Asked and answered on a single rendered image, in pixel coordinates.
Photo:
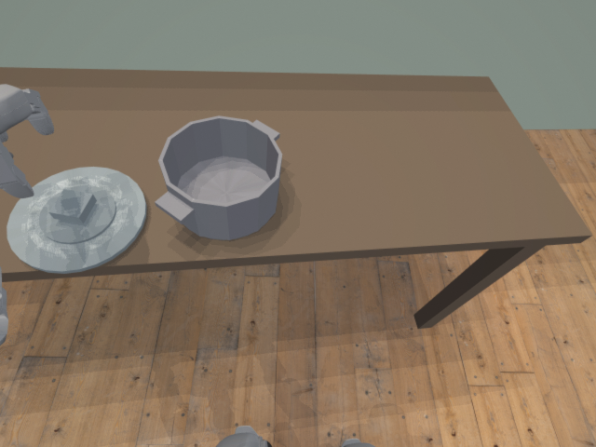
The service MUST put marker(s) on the table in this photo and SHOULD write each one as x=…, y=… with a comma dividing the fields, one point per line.
x=372, y=165

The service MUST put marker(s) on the left robot hand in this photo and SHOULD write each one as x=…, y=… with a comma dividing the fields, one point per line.
x=17, y=105

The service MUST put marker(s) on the pot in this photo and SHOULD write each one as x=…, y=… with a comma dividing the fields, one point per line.
x=222, y=175

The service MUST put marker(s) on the robot left shin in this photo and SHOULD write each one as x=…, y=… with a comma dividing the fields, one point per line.
x=245, y=429

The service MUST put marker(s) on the knob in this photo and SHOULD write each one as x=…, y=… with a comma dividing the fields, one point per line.
x=73, y=206

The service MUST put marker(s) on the lid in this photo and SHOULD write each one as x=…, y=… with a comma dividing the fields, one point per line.
x=57, y=246

